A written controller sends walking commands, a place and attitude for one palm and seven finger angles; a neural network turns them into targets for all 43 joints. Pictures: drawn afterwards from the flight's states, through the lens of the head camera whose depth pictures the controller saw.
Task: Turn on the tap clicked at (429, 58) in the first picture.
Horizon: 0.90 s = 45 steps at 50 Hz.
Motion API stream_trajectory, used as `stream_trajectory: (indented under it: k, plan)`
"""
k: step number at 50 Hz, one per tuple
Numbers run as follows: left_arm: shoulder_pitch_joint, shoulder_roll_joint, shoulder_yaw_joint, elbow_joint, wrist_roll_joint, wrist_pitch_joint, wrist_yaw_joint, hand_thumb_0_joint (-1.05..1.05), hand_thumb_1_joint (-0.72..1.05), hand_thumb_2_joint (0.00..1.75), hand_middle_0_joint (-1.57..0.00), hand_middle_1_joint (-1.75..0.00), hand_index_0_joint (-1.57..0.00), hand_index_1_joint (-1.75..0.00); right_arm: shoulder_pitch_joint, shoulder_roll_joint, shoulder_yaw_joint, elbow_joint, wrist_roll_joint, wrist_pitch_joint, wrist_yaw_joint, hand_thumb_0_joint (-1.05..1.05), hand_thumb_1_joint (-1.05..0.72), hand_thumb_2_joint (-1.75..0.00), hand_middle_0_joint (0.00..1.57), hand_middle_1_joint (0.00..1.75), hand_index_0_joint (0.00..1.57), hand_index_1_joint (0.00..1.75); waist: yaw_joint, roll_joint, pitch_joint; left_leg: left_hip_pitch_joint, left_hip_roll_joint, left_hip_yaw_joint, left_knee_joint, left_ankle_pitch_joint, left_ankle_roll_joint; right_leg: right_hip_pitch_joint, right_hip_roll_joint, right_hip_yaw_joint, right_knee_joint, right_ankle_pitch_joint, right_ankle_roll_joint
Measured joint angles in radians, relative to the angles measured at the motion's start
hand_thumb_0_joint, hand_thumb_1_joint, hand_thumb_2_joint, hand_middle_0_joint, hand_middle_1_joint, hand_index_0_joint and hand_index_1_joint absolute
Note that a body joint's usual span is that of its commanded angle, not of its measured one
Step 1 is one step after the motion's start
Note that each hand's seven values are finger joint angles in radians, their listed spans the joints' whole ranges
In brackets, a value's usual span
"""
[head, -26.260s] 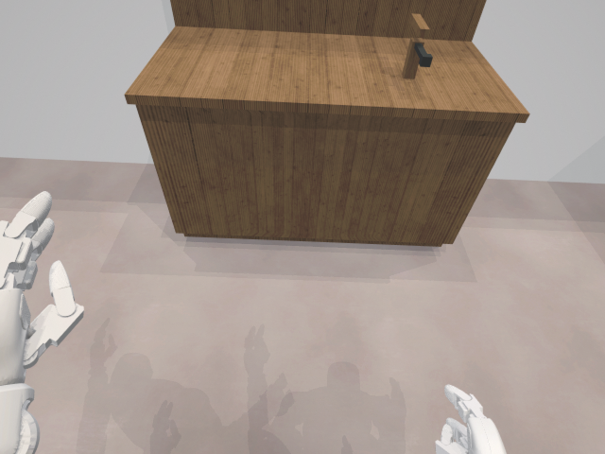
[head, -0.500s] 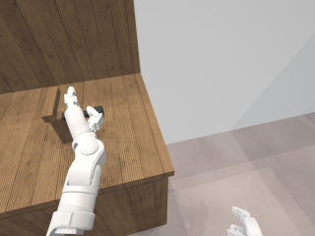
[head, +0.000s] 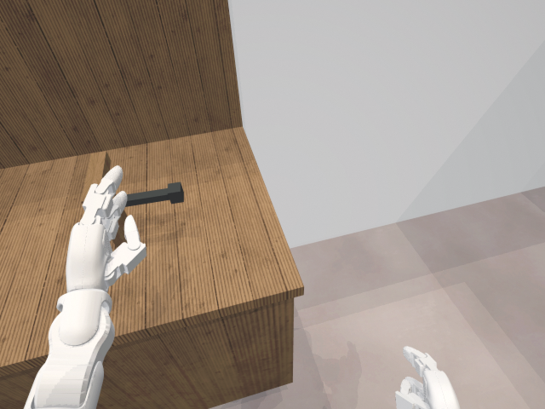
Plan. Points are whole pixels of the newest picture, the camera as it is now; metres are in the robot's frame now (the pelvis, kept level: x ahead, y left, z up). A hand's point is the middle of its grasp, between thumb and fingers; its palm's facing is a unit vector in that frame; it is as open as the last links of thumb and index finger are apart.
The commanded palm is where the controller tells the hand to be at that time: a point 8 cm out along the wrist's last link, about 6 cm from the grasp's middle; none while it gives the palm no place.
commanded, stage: draw the hand back beside the body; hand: left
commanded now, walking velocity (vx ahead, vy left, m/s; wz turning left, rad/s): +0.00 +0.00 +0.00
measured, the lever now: (175, 192) +0.47 +0.23 +0.05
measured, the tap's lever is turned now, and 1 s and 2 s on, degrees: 86 86 86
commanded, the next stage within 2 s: step back with the hand held close in 0.84 s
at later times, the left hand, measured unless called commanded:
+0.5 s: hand (87, 276) +0.23 +0.25 +0.14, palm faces +0.38 -0.86 -0.34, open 7.5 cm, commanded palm +0.18 +0.29 +0.16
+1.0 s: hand (81, 276) +0.22 +0.25 +0.15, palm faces +0.40 -0.84 -0.36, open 7.4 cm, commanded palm +0.18 +0.29 +0.17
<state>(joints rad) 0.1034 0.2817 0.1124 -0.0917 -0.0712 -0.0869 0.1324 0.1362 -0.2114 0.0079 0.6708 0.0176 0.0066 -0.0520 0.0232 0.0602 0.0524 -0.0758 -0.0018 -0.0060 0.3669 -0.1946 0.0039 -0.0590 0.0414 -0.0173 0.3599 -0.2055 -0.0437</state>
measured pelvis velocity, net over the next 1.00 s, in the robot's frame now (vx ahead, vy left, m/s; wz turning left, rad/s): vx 0.02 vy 0.01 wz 0.02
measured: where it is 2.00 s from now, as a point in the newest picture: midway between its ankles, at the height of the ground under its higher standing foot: outside the picture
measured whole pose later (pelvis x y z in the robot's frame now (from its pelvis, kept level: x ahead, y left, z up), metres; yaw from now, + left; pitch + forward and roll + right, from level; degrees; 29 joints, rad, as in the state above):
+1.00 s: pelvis +0.02 +0.01 +0.00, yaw +1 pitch -4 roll -1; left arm 0.43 0.33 0.26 -0.39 -0.08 -0.09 0.12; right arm 0.17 -0.22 -0.01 0.64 0.01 -0.04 -0.05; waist 0.05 0.07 0.03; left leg -0.10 -0.01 -0.02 0.43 -0.25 0.01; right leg -0.06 0.04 -0.03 0.38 -0.25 -0.04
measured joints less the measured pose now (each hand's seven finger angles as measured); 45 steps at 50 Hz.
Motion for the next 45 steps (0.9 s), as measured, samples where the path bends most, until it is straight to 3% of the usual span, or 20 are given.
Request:
stream_trajectory:
  k: [5, 16, 30, 37, 45]
  plan:
    - [0.078, 0.01, 0.031, -0.035, -0.003, -0.002, -0.017, 0.02, 0.89, 0.9, -0.18, -0.24, -0.18, -0.23, 0.008, 0.011, 0.004, -0.029, -0.004, -0.004, 0.007, 0.01, -0.9, -0.9, 0.21, 0.3, 0.2, 0.3, -0.011, 0.007, -0.007, 0.007, 0.005, 0.012, -0.003, -0.005, 0.001, 0.01, 0.005, 0.013, -0.018, 0.009, 0.002]
    - [0.205, 0.022, 0.088, -0.161, -0.004, -0.021, -0.014, 0.02, 0.89, 0.9, -0.19, -0.27, -0.19, -0.27, 0.039, -0.016, -0.015, -0.011, -0.006, -0.02, 0.007, 0.01, -0.9, -0.9, 0.2, 0.3, 0.2, 0.3, 0.022, 0.011, -0.007, 0.007, -0.007, 0.002, 0.009, -0.021, 0.01, 0.019, -0.007, 0.003, -0.016, -0.007, 0.012]
    - [0.351, 0.056, 0.152, -0.289, -0.004, -0.023, -0.013, 0.02, 0.89, 0.9, -0.2, -0.3, -0.2, -0.3, 0.031, -0.009, -0.021, -0.026, -0.009, -0.044, 0.011, 0.01, -0.9, -0.9, 0.2, 0.3, 0.2, 0.3, 0.025, 0.005, -0.026, -0.004, -0.008, -0.003, 0.037, -0.05, 0.011, 0.015, -0.008, -0.002, 0.003, -0.034, 0.013]
    - [0.335, 0.038, 0.148, -0.278, -0.005, -0.016, -0.009, 0.02, 0.89, 0.9, -0.2, -0.3, -0.2, -0.3, 0.026, -0.012, -0.021, -0.02, -0.008, -0.046, 0.004, 0.01, -0.9, -0.9, 0.2, 0.3, 0.2, 0.3, 0.036, 0.012, -0.02, -0.015, -0.013, -0.01, 0.049, -0.054, 0.013, 0.004, -0.012, -0.01, 0.019, -0.043, 0.014]
    - [0.333, 0.044, 0.144, -0.279, -0.005, -0.01, -0.011, 0.02, 0.89, 0.9, -0.21, -0.3, -0.2, -0.3, 0.03, -0.001, -0.014, -0.019, -0.01, -0.046, 0.001, 0.01, -0.9, -0.9, 0.21, 0.3, 0.2, 0.3, 0.027, 0.0, -0.022, -0.018, -0.009, -0.012, 0.051, -0.055, 0.008, 0.0, -0.009, -0.012, 0.024, -0.046, 0.009]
